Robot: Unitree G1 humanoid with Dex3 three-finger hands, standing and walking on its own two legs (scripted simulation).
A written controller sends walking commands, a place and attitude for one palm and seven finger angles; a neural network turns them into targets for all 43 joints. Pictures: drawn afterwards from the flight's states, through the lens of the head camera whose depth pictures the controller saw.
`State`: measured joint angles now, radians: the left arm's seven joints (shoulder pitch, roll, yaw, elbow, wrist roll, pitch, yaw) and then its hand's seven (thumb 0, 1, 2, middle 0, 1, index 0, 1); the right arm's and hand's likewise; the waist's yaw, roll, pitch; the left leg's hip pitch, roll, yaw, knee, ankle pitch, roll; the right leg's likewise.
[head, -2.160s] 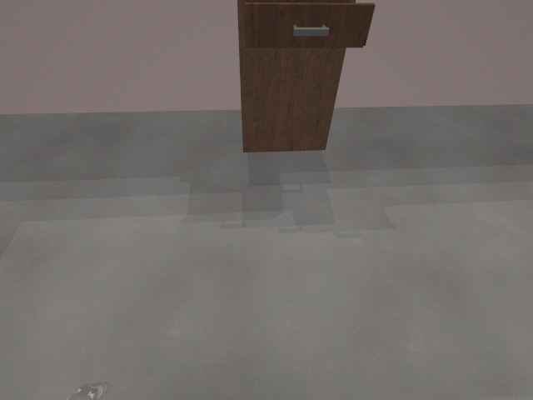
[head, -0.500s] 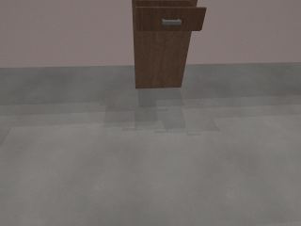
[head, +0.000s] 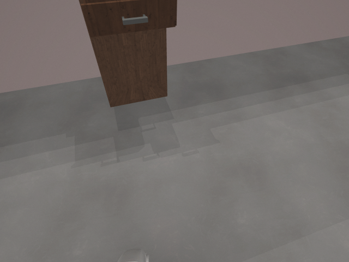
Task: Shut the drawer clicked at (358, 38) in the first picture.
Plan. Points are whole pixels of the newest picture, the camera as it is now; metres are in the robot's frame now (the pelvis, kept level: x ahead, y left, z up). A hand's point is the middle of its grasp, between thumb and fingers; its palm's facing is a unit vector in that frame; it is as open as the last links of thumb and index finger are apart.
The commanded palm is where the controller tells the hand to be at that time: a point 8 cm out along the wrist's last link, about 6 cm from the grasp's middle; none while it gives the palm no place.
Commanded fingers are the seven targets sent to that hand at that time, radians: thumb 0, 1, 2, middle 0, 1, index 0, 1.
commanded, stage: walk to a spot facing it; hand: left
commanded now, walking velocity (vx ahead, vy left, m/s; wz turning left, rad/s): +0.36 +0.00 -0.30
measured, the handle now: (134, 18) +1.13 +0.28 +0.04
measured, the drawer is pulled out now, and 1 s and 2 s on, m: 0.29 0.29 0.29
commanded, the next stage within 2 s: turn to face it in 1.32 s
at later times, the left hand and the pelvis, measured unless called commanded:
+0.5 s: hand (93, 208) +0.28 +0.27 -0.18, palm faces -0.12 -0.98 -0.17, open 7.4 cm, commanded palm none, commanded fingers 0.00 0.90 0.90 -0.20 -0.30 -0.20 -0.30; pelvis +0.22 +0.08 +0.00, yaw -12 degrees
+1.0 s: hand (161, 135) +0.59 +0.10 -0.18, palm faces -0.38 -0.91 -0.17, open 7.3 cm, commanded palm none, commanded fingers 0.00 0.90 0.90 -0.20 -0.30 -0.20 -0.30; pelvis +0.43 -0.02 -0.02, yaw -24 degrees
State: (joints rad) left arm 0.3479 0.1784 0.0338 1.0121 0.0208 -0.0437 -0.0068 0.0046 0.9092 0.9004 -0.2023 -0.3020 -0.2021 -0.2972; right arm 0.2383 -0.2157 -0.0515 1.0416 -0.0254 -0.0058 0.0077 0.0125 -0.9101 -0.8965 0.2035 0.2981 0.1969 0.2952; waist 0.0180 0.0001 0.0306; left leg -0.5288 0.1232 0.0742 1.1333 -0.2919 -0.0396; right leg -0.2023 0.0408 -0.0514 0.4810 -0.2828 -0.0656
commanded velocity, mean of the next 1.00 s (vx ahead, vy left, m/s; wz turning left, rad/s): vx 0.36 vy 0.00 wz -0.37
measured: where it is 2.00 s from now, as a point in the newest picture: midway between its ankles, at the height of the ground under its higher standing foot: (202, 183)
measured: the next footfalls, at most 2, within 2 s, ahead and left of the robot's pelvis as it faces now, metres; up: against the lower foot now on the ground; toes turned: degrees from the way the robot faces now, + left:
left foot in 0.28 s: +0.27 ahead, +0.15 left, +0.00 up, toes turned +3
right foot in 0.88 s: +0.48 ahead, -0.10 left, +0.00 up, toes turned -30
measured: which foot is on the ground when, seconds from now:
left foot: up 0.00-0.26, down 0.28-0.90, up 0.92-1.00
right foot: down 0.00-0.28, up 0.30-0.86, down 0.88-1.00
